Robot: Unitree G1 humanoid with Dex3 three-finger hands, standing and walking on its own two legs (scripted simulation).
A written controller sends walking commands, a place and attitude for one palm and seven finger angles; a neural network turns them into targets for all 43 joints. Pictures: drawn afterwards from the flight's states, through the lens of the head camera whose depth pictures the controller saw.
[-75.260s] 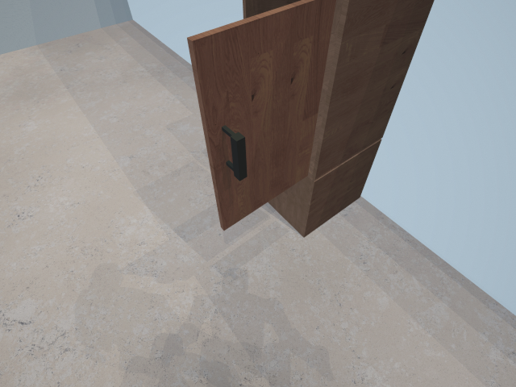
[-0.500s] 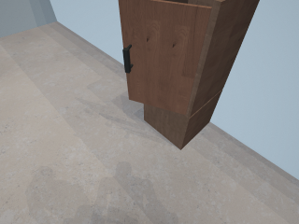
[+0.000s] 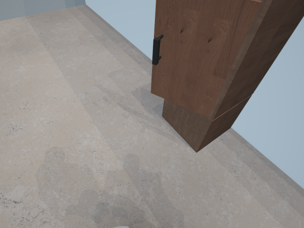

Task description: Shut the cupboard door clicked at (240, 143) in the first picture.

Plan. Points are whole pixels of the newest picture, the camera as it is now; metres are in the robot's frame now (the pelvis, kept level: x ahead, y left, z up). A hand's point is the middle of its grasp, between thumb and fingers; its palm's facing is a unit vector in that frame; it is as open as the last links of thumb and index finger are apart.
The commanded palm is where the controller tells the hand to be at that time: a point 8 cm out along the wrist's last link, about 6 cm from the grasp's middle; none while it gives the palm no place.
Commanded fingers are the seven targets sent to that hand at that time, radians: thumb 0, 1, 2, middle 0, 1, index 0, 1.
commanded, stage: walk to a spot facing it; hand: left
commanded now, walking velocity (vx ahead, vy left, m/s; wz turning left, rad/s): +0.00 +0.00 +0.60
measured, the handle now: (158, 49) +0.85 +0.00 +0.00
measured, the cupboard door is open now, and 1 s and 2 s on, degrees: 25 25 25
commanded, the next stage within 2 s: none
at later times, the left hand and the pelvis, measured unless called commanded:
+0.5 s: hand out of the picture +0.04 +0.19 -0.14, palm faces +0.28 -0.90 -0.33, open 7.4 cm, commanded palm none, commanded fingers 0.00 0.90 0.90 -0.20 -0.30 -0.20 -0.30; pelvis -0.01 -0.05 +0.01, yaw +17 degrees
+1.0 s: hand out of the picture -0.08 +0.16 -0.15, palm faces +0.61 -0.73 -0.29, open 7.4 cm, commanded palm none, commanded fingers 0.00 0.90 0.90 -0.20 -0.30 -0.20 -0.30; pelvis +0.01 -0.05 +0.01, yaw +37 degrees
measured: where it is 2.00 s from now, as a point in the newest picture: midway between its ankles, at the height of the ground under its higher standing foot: outside the picture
